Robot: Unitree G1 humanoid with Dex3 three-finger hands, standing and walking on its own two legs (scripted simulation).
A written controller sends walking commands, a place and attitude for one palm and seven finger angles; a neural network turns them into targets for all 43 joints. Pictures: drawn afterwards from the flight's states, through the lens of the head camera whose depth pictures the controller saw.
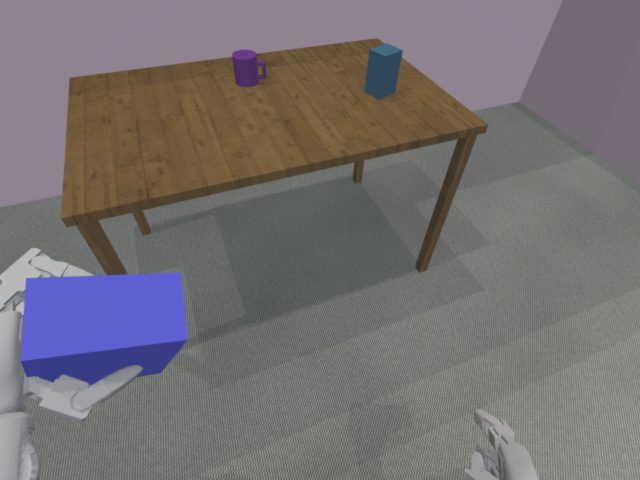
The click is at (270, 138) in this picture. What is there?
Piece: table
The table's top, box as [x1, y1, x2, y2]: [61, 38, 487, 226]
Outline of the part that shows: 487,124 403,58 401,58 396,90 394,93 379,100 365,93 363,91 368,49 383,44 377,38 258,53 256,54 257,60 263,60 266,63 267,77 265,79 259,79 259,82 252,87 241,87 235,83 231,57 71,77 69,80 61,218 66,226 70,226 482,133 485,131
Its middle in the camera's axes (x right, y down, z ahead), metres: -0.16 -0.40 +1.15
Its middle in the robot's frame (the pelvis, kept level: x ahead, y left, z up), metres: +1.12 +0.22 -0.10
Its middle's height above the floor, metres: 0.67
